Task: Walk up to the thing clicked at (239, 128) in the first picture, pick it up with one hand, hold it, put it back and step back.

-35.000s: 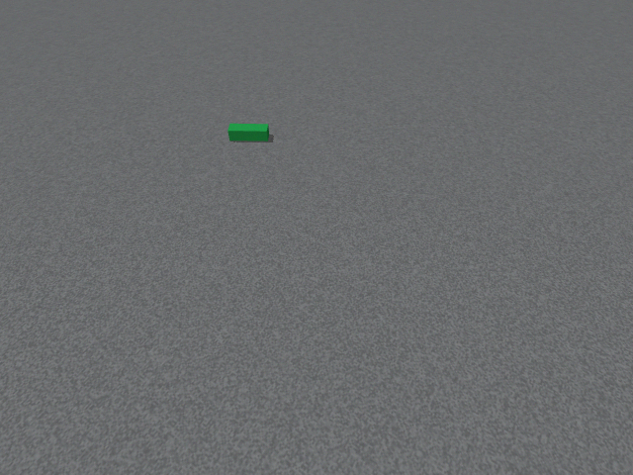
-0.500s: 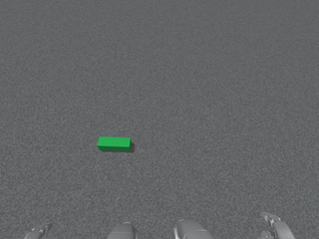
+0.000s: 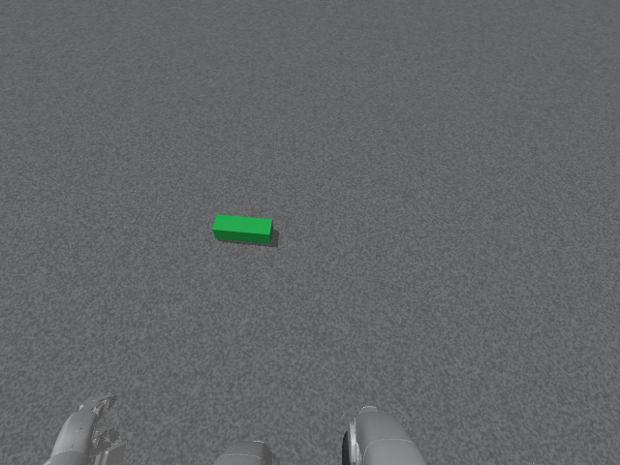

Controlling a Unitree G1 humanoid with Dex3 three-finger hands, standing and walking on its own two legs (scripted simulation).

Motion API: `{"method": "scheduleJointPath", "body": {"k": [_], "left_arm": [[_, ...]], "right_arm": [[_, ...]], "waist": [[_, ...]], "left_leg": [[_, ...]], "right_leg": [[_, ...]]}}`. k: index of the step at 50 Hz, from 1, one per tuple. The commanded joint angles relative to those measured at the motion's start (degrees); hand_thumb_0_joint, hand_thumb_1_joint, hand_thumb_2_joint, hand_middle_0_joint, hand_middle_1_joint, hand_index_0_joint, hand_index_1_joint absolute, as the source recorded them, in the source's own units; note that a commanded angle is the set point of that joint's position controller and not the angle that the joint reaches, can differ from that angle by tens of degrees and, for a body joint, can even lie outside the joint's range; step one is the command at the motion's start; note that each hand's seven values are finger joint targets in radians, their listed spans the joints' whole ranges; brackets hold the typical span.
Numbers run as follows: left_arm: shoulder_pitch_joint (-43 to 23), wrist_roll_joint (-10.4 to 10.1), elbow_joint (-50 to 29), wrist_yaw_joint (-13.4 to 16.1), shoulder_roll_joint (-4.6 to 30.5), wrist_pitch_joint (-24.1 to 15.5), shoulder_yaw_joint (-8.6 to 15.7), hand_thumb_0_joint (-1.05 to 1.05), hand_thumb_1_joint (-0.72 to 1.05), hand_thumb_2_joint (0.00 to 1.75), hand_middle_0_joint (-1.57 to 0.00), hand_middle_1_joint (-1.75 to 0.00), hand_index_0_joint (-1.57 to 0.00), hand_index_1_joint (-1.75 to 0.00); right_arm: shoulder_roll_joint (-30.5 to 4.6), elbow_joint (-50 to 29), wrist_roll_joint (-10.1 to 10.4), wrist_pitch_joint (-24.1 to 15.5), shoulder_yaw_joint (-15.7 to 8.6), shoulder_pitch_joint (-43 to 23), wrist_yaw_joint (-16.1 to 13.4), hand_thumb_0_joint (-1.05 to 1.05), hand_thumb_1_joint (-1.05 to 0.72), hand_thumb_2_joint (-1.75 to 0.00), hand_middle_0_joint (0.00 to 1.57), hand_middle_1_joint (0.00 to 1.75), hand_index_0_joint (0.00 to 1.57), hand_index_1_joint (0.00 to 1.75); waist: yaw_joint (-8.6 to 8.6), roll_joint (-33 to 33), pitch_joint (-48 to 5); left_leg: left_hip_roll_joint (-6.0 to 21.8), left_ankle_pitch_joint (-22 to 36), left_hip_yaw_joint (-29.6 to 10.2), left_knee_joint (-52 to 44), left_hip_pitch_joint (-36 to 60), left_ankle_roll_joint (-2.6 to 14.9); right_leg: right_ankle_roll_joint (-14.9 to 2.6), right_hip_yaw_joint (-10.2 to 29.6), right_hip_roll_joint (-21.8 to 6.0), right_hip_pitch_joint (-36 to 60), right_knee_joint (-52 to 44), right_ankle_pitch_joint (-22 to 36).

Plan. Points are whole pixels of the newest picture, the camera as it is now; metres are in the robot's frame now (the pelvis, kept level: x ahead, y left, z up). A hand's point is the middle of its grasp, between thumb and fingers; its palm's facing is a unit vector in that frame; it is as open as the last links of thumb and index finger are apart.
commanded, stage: step back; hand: left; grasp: from above
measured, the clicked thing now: (243, 229) +0.89 +0.23 -0.72
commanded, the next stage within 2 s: stand in 1.44 s
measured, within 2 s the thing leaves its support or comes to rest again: neither
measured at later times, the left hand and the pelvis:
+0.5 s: hand out of the picture -0.09 +0.25 -0.13, palm faces -0.03 -0.91 -0.42, open 7.4 cm; pelvis -0.15 -0.03 +0.01, yaw -3 degrees
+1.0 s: hand out of the picture -0.08 +0.23 -0.13, palm faces +0.04 -0.92 -0.38, open 7.4 cm; pelvis -0.14 -0.03 +0.02, yaw +1 degrees
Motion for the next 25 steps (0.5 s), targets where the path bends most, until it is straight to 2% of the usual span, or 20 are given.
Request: {"method": "scheduleJointPath", "body": {"k": [1, 2, 4, 5, 7, 9, 11, 12, 13, 14, 15, 16, 17, 18, 19, 20, 21, 23, 24, 25], "left_arm": [[0.2, -1.4, -3.6, 0.9, 10.1, -0.5, 3.8, 0.0, 0.9, 0.9, -0.2, -0.3, -0.2, -0.3], [2.4, -1.5, -2.3, 0.8, 10.3, -0.5, 3.8, 0.0, 0.9, 0.9, -0.2, -0.3, -0.2, -0.3], [5.6, -1.1, -0.8, 0.5, 10.4, -0.8, 3.9, 0.0, 0.9, 0.9, -0.2, -0.3, -0.2, -0.3], [5.5, -0.8, -1.1, 0.3, 10.0, -1.0, 3.7, 0.0, 0.9, 0.9, -0.2, -0.3, -0.2, -0.3], [4.0, -0.4, -1.5, 0.1, 9.4, -1.6, 3.3, 0.0, 0.9, 0.9, -0.2, -0.3, -0.2, -0.3], [4.0, -0.4, -1.4, -0.3, 9.4, -2.3, 3.0, 0.0, 0.9, 0.9, -0.2, -0.3, -0.2, -0.3], [4.9, -0.2, 0.3, -0.6, 9.2, -3.1, 3.1, 0.0, 0.9, 0.9, -0.2, -0.3, -0.2, -0.3], [8.6, -0.2, 2.4, -0.8, 8.7, -3.3, 3.0, 0.0, 0.9, 0.9, -0.2, -0.3, -0.2, -0.3], [11.4, 0.2, 4.7, -0.8, 8.8, -3.7, 3.1, 0.0, 0.9, 0.9, -0.2, -0.3, -0.2, -0.3], [12.5, 0.9, 5.6, -0.7, 11.0, -4.1, 3.9, 0.0, 0.9, 0.9, -0.2, -0.3, -0.2, -0.3], [12.4, 1.5, 5.1, -0.6, 15.5, -4.5, 5.3, 0.0, 0.9, 0.9, -0.2, -0.3, -0.2, -0.3], [6.9, 1.5, 2.7, -0.5, 21.4, -4.2, 6.3, 0.0, 0.9, 0.9, -0.2, -0.3, -0.2, -0.3], [3.1, 1.1, 1.7, -0.3, 19.9, -4.5, 5.9, 0.0, 0.9, 0.9, -0.2, -0.3, -0.2, -0.3], [0.0, 0.7, 1.3, -0.3, 16.2, -4.9, 4.7, 0.0, 0.9, 0.9, -0.2, -0.3, -0.2, -0.3], [-0.9, 1.0, 1.5, -0.2, 14.6, -5.1, 4.2, 0.0, 0.9, 0.9, -0.2, -0.3, -0.2, -0.3], [-0.1, 1.1, 1.9, -0.2, 13.9, -5.3, 4.4, 0.0, 0.9, 0.9, -0.2, -0.3, -0.2, -0.3], [0.7, 1.4, 1.9, -0.5, 14.3, -5.5, 4.6, 0.0, 0.9, 0.9, -0.2, -0.3, -0.2, -0.3], [3.5, 1.6, 2.8, -0.8, 14.1, -5.7, 4.7, 0.0, 0.9, 0.9, -0.2, -0.3, -0.2, -0.3], [4.7, 1.8, 3.1, -1.0, 14.5, -5.7, 4.8, 0.0, 0.9, 0.9, -0.2, -0.3, -0.2, -0.3], [4.7, 1.7, 3.2, -1.1, 15.1, -5.6, 4.9, 0.0, 0.9, 0.9, -0.2, -0.3, -0.2, -0.3]], "right_arm": [[-17.2, -5.8, -0.6, -2.4, -4.3, -4.3, -1.7, 0.0, -0.9, -0.9, 0.2, 0.3, 0.2, 0.3], [-16.1, -6.2, -0.7, -2.2, -3.9, -5.5, -1.8, 0.0, -0.9, -0.9, 0.2, 0.3, 0.2, 0.3], [-14.0, -6.5, -0.2, -2.2, -3.5, -6.7, -1.8, 0.0, -0.9, -0.9, 0.2, 0.3, 0.2, 0.3], [-13.4, -6.9, -0.4, -1.9, -3.5, -5.8, -1.6, 0.0, -0.9, -0.9, 0.2, 0.3, 0.2, 0.3], [-13.3, -6.4, -0.2, -1.8, -3.8, -2.7, -1.7, 0.0, -0.9, -0.9, 0.2, 0.3, 0.2, 0.3], [-14.8, -6.2, -0.3, -1.8, -4.2, -1.6, -1.6, 0.0, -0.9, -0.9, 0.2, 0.3, 0.2, 0.3], [-15.6, -6.0, -0.4, -1.2, -4.2, -1.9, -1.2, 0.0, -0.9, -0.9, 0.2, 0.3, 0.2, 0.3], [-16.8, -6.1, 0.0, -0.8, -4.4, -3.5, -1.0, 0.0, -0.9, -0.9, 0.2, 0.3, 0.2, 0.3], [-16.7, -6.0, 0.4, -0.3, -4.4, -4.6, -0.8, 0.0, -0.9, -0.9, 0.2, 0.3, 0.2, 0.3], [-13.7, -6.2, 0.5, -0.3, -3.5, -4.5, -0.7, 0.0, -0.9, -0.9, 0.2, 0.3, 0.2, 0.3], [-9.9, -7.6, 0.7, -0.5, -2.3, -4.4, -0.6, 0.0, -0.9, -0.9, 0.2, 0.3, 0.2, 0.3], [-11.1, -8.1, 0.6, -0.4, -3.2, -8.7, -1.6, 0.0, -0.9, -0.9, 0.2, 0.3, 0.2, 0.3], [-13.6, -7.2, 0.7, -0.3, -4.0, -8.8, -1.5, 0.0, -0.9, -0.9, 0.2, 0.3, 0.2, 0.3], [-13.2, -5.3, 1.2, -0.6, -3.8, -6.3, -1.3, 0.0, -0.9, -0.9, 0.2, 0.3, 0.2, 0.3], [-12.2, -4.3, 1.4, -1.0, -3.4, -4.9, -1.1, 0.0, -0.9, -0.9, 0.2, 0.3, 0.2, 0.3], [-11.9, -3.8, 1.1, -1.3, -3.3, -3.8, -0.9, 0.0, -0.9, -0.9, 0.2, 0.3, 0.2, 0.3], [-12.4, -3.3, 0.7, -1.5, -3.6, -3.1, -0.6, 0.0, -0.9, -0.9, 0.2, 0.3, 0.2, 0.3], [-11.9, -2.8, 0.4, -2.0, -3.3, -3.1, -0.1, 0.0, -0.9, -0.9, 0.2, 0.3, 0.2, 0.3], [-11.5, -3.0, 0.1, -2.4, -3.2, -4.4, 0.2, 0.0, -0.9, -0.9, 0.2, 0.3, 0.2, 0.3], [-11.5, -2.7, -0.1, -2.8, -3.1, -4.8, 0.5, 0.0, -0.9, -0.9, 0.2, 0.3, 0.2, 0.3]], "waist": [[0.72, 6.5, -12.0], [1.74, 7.8, -11.0], [2.41, 10.2, -11.0], [1.51, 10.6, -11.0], [-0.76, 11.6, -13.0], [-1.33, 12.8, -15.1], [-1.84, 14.3, -16.7], [0.07, 15.2, -17.4], [1.4, 14.0, -17.5], [1.73, 8.6, -16.3], [1.76, -5.5, -12.9], [4.74, -10.7, -10.1], [2.93, -6.4, -5.1], [0.45, -1.1, -3.3], [-0.31, -1.3, -3.9], [-0.15, -3.6, -5.4], [0.53, -5.2, -6.4], [2.25, -6.1, -5.9], [3.44, -7.7, -5.9], [3.58, -8.2, -5.5]], "left_leg": [[19.4, 34.3, -18.2, -15.9, -1.6, 12.17], [17.7, 32.5, -14.6, -15.3, -1.8, 10.7], [16.9, 32.3, -12.5, -14.1, 1.0, 11.34], [16.0, 31.6, -12.0, -13.9, 3.6, 11.53], [17.4, 32.5, -12.6, -12.2, 10.4, 12.69], [18.5, 28.4, -13.1, -11.6, 12.2, 12.32], [16.5, 20.6, -11.7, -11.5, 10.0, 10.77], [16.4, 15.7, -11.1, -11.2, 6.6, 9.68], [14.9, 13.1, -9.3, -9.1, 3.5, 7.9], [12.0, 8.1, -7.3, -3.7, -5.2, 4.4], [3.2, -5.1, -3.8, 5.7, -19.8, 0.13], [1.2, -13.2, -8.3, 14.0, -14.3, -2.12], [2.8, -10.3, -11.6, 20.3, -11.6, -2.48], [0.7, -5.8, -10.8, 22.0, -12.0, -2.23], [-0.5, -3.4, -8.9, 22.4, -11.7, -2.11], [-0.1, -2.6, -7.7, 21.1, -11.1, -2.26], [0.2, -2.9, -6.5, 20.9, -9.7, -2.82], [1.3, -3.7, -5.3, 11.8, -12.8, -3.06], [2.3, -5.9, -4.0, 6.6, -13.0, -3.12], [2.9, -8.0, -2.7, 2.4, -10.4, -3.25]], "right_leg": [[-1.68, 11.2, 8.1, 0.1, 26.5, -9.0], [-1.61, 10.3, 8.2, -0.2, 28.1, -6.6], [0.09, 7.2, 7.2, 0.0, 25.4, -5.6], [0.89, 6.3, 7.2, -0.7, 22.9, -5.8], [1.88, 4.6, 5.3, -1.0, 13.2, -7.3], [1.16, 2.7, 3.1, 2.4, 1.9, -6.5], [0.17, -0.8, 4.2, 8.2, -8.5, -4.9], [-0.95, -2.2, 4.1, 13.2, -16.3, -0.6], [-1.91, -3.6, 4.8, 18.1, -24.6, 4.3], [-3.52, 4.3, 1.6, 22.3, -25.1, 4.2], [-6.84, 22.6, -9.5, 24.2, -28.8, -3.6], [-16.21, 32.7, -21.9, 6.5, -33.1, -8.4], [-16.56, 31.4, -21.9, -0.9, -34.1, -11.0], [-13.36, 21.4, -15.7, 1.4, -30.0, -3.1], [-11.12, 15.7, -11.7, 3.1, -28.1, 1.3], [-10.1, 13.6, -10.3, 5.0, -27.6, -0.6], [-10.31, 13.5, -9.9, 5.1, -28.0, -4.6], [-9.11, 13.8, -8.7, 11.8, -28.9, -13.5], [-10.01, 15.3, -10.4, 13.8, -29.8, -16.1], [-10.52, 15.6, -11.7, 12.8, -30.1, -17.0]]}}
